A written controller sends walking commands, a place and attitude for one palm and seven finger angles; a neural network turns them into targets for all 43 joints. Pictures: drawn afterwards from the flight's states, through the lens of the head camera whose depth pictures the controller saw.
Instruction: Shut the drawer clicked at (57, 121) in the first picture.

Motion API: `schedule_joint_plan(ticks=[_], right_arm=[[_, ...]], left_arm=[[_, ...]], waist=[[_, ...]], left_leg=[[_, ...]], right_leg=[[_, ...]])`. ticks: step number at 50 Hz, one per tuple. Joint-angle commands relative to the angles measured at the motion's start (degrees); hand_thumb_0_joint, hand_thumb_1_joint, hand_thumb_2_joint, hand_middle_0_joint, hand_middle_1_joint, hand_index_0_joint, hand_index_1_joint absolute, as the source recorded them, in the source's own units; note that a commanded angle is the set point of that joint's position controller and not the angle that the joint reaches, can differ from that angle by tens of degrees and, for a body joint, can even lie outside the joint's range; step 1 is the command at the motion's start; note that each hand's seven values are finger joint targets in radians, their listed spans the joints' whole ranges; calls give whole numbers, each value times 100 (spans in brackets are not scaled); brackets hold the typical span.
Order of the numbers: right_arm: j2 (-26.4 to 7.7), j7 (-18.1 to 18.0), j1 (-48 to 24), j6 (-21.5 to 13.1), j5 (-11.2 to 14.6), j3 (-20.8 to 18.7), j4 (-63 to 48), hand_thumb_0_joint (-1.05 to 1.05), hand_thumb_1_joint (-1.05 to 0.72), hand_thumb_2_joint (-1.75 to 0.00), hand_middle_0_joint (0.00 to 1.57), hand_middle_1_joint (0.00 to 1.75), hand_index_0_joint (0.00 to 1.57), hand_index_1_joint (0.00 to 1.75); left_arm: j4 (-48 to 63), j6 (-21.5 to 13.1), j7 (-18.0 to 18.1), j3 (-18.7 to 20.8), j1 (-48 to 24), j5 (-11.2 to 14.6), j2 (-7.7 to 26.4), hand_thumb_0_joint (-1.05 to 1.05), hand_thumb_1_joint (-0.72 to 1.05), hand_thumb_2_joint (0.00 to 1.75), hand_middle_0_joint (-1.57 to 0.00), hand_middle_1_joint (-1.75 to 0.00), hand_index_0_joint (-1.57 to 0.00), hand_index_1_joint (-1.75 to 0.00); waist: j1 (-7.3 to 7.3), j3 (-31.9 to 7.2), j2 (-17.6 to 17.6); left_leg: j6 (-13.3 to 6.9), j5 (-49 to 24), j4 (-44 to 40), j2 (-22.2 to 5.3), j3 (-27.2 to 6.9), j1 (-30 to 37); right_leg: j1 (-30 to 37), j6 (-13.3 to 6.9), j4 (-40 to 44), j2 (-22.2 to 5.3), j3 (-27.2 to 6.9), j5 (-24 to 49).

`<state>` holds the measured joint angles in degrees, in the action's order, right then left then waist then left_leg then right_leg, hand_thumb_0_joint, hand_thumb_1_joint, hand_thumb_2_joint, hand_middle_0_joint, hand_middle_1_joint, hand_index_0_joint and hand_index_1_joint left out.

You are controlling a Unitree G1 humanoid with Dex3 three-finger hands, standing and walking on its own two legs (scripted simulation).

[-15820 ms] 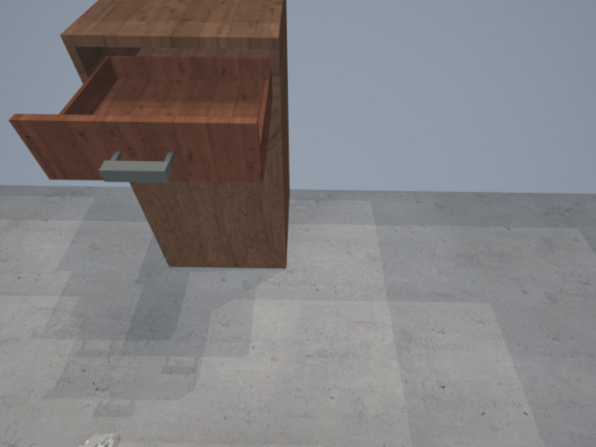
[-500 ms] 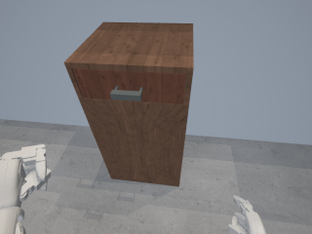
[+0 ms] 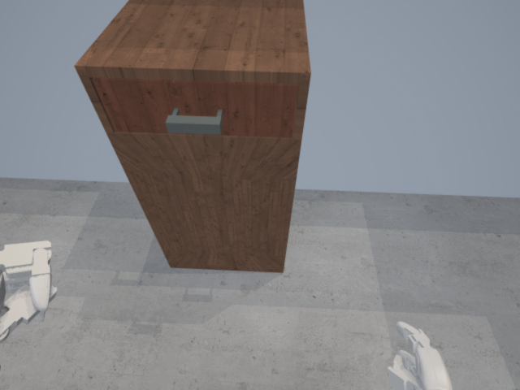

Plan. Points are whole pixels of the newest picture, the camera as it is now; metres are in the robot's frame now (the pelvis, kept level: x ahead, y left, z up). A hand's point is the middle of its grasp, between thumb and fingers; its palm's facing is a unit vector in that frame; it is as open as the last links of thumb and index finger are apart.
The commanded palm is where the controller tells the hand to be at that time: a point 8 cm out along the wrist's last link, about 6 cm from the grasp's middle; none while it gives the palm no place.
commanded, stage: step back with the hand held close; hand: left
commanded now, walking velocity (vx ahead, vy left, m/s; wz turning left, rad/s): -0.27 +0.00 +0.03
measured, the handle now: (196, 118) +0.64 +0.19 +0.04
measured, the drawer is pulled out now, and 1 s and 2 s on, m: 0.00 0.00 0.00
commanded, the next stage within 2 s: stop stepping back and stand still in 0.84 s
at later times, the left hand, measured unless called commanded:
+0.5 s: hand out of the picture +0.10 +0.25 +0.16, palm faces +0.43 -0.77 -0.48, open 3.2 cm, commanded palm +0.04 +0.28 +0.18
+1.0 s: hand out of the picture +0.04 +0.20 +0.17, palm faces +0.22 -0.86 -0.45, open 3.2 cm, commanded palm -0.03 +0.26 +0.18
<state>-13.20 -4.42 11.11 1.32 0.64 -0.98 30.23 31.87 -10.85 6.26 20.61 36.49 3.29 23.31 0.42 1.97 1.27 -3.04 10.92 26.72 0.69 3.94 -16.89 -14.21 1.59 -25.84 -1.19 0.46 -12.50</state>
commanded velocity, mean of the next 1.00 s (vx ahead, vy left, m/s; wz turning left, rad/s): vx -0.31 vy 0.01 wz -0.03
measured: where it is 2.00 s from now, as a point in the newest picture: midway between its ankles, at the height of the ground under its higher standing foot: outside the picture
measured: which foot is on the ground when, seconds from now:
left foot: down 0.00-0.98, up 1.00-1.00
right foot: down 0.00-0.62, up 0.64-0.92, down 0.94-1.00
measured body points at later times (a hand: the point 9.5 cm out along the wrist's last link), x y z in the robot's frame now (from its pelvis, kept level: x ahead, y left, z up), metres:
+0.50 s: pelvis -0.07 -0.01 -0.02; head -0.05 +0.00 +0.43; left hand +0.07 +0.28 +0.19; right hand +0.12 -0.24 -0.09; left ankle +0.03 +0.09 -0.73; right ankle +0.00 -0.13 -0.74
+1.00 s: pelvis -0.18 -0.01 -0.01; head -0.13 +0.01 +0.44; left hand +0.02 +0.25 +0.19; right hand -0.01 -0.24 -0.09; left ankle -0.03 +0.09 -0.73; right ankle -0.26 -0.14 -0.74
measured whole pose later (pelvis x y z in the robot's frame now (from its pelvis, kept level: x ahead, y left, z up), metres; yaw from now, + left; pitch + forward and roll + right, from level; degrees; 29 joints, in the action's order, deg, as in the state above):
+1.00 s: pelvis -0.18 -0.01 -0.01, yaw -4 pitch +3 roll -3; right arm -9.3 -2.2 8.1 -5.6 -1.4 0.7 35.7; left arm 36.3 -17.3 5.9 21.4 34.1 4.1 25.3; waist 0.5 1.8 0.3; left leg 0.3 7.2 28.5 -4.1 2.4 -30.7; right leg -9.0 0.5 -24.4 2.1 -0.5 -18.5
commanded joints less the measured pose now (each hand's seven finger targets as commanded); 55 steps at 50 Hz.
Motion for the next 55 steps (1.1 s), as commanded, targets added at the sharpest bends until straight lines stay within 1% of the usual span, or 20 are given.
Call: schedule_joint_plan(ticks=[1, 11, 16, 19, 21, 24, 27, 29, 30, 31, 32, 35, 39, 43, 45, 47, 48, 49, 51, 55], right_arm=[[-692, -40, -543, -420, 9, -258, -914, 0, -90, -90, 20, 30, 20, 30], [-739, -61, -444, -733, -39, -262, -817, 0, -90, -90, 20, 30, 20, 30], [-787, -81, -471, -899, -38, -279, -820, 0, -90, -90, 20, 30, 20, 30], [-751, -62, -482, -944, -36, -319, -803, 0, -90, -90, 20, 30, 20, 30], [-658, -15, -363, -935, -43, -343, -737, 0, -90, -90, 20, 30, 20, 30], [-522, 97, -219, -797, -105, -369, -460, 0, -90, -90, 20, 30, 20, 30], [-404, 84, -371, -678, -89, -315, -435, 0, -90, -90, 20, 30, 20, 30], [-583, 2, -482, -669, -95, -316, -449, 0, -90, -90, 20, 30, 20, 30], [-718, -29, -528, -716, -101, -326, -533, 0, -90, -90, 20, 30, 20, 30], [-680, -16, -534, -829, -103, -355, -552, 0, -90, -90, 20, 30, 20, 30], [-638, 0, -499, -939, -164, -378, -577, 0, -90, -90, 20, 30, 20, 30], [-544, 119, -371, -1101, -195, -416, -412, 0, -90, -90, 20, 30, 20, 30], [-528, 227, -244, -1257, -211, -305, -194, 0, -90, -90, 20, 30, 20, 30], [-533, 193, -250, -1168, -286, -270, -67, 0, -90, -90, 20, 30, 20, 30], [-465, 190, -335, -1000, -261, -227, -185, 0, -90, -90, 20, 30, 20, 30], [-368, 118, -482, -917, -235, -147, -288, 0, -90, -90, 20, 30, 20, 30], [-424, 107, -362, -924, -84, -254, -288, 0, -90, -90, 20, 30, 20, 30], [-504, 104, -445, -912, -60, -290, -377, 0, -90, -90, 20, 30, 20, 30], [-345, 42, -500, -795, -41, -132, -446, 0, -90, -90, 20, 30, 20, 30], [-617, -118, -483, -992, 41, -158, -476, 0, -90, -90, 20, 30, 20, 30]], left_arm=[[1065, -431, 160, 740, 46, -23, 767, 0, 90, 90, -140, -160, -140, -160], [1189, -745, 256, 748, -98, -131, 716, 0, 90, 90, -140, -160, -140, -160], [1245, -850, 246, 892, -137, -247, 721, 0, 90, 90, -140, -160, -140, -160], [1190, -895, 215, 1067, -108, -261, 823, 0, 90, 90, -140, -160, -140, -160], [1243, -914, 178, 997, -118, -184, 775, 0, 90, 90, -140, -160, -140, -160], [1343, -828, 253, 820, -437, -61, 859, 0, 90, 90, -140, -160, -140, -160], [1251, -750, 317, 754, -539, -109, 856, 0, 90, 90, -140, -160, -140, -160], [1427, -786, 327, 797, -537, -126, 898, 0, 90, 90, -140, -160, -140, -160], [1538, -873, 318, 872, -458, -160, 913, 0, 90, 90, -140, -160, -140, -160], [1445, -955, 282, 1041, -312, -227, 957, 0, 90, 90, -140, -160, -140, -160], [1449, -966, 263, 1134, -270, -231, 963, 0, 90, 90, -140, -160, -140, -160], [1672, -922, 297, 959, -260, -75, 771, 0, 90, 90, -140, -160, -140, -160], [1713, -890, 244, 559, -128, -8, 565, 0, 90, 90, -140, -160, -140, -160], [1573, -903, 144, 672, -261, 61, 821, 0, 90, 90, -140, -160, -140, -160], [1611, -983, 54, 831, -202, 110, 1033, 0, 90, 90, -140, -160, -140, -160], [1574, -1056, 117, 1138, -282, 198, 1367, 0, 90, 90, -140, -160, -140, -160], [1254, -939, 100, 834, 27, 201, 1011, 0, 90, 90, -140, -160, -140, -160], [1339, -810, 141, 1056, 167, 202, 1194, 0, 90, 90, -140, -160, -140, -160], [1299, -590, 204, 991, 433, 171, 1029, 0, 90, 90, -140, -160, -140, -160], [956, -542, 269, 923, 113, 96, 999, 0, 90, 90, -140, -160, -140, -160]], waist=[[0, -711, 195], [-75, -468, 310], [-17, -530, 908], [-23, -527, 644], [-70, -587, -223], [-168, -709, -1171], [-191, -634, -1148], [-190, -409, -12], [-137, -532, 930], [-110, -967, 1589], [-126, -965, 1632], [-62, -873, 588], [-62, -1069, 1242], [-9, -1326, 1114], [-3, -1270, 616], [-57, -1220, -310], [-97, -1271, -1014], [-22, -1351, -1188], [-154, -1062, -701], [-116, -319, -64]], left_leg=[[-138, 413, -758, -633, -762, -798], [-189, 2004, -913, -722, -1085, -1431], [-445, 2959, -1462, -1159, -1569, -2601], [-461, 2830, -1051, -1074, -1434, -2836], [-239, 2304, -131, -613, -994, -2148], [281, 1142, 1875, 40, -457, -241], [224, 1000, 1522, -65, -564, 3], [35, 547, -232, -410, -997, -65], [-247, 449, -895, -1080, -1672, -743], [-595, 1628, -1675, -1850, -2295, -1636], [-884, 2638, -2158, -2251, -2752, -2348], [-792, 575, -1239, -1945, -2056, -770], [-487, -239, -1266, -1665, -1528, 509], [9, -700, -1110, -1392, -1079, 891], [266, -897, -469, -911, -539, 1207], [469, 186, 508, -496, -103, 1205], [476, 367, 1160, -120, -51, 1194], [450, 312, 1554, -66, -134, 1021], [334, 22, 1121, -192, -335, 498], [66, 18, -398, -577, -1008, 508]], right_leg=[[907, -54, -153, 8, -270, 936], [590, -82, -12, 95, -398, -497], [1544, -9, -1254, 462, -321, 121], [1562, -58, -1302, 438, -654, 475], [695, -245, -450, 0, -1321, 288], [-1362, -903, 1075, -1268, -2427, -230], [-1315, -750, 812, -1123, -1689, 375], [-1248, -327, 20, -275, -997, -9], [-580, -68, -936, 307, -526, 37], [432, 25, -2359, 667, -267, -617], [715, 18, -3689, 785, -476, -1107], [-707, -35, -3495, 547, -545, -1565], [-738, -64, -1716, 479, -80, -1889], [97, -168, 626, 470, 169, -869], [-151, -277, 1341, 60, -46, -149], [-1008, -555, 1232, -874, -658, 611], [-1233, -580, 1259, -982, -682, 95], [-1184, -732, 1070, -1120, -874, 366], [-695, -700, 588, -1017, -640, 921], [-532, -163, 514, -107, -191, -422]])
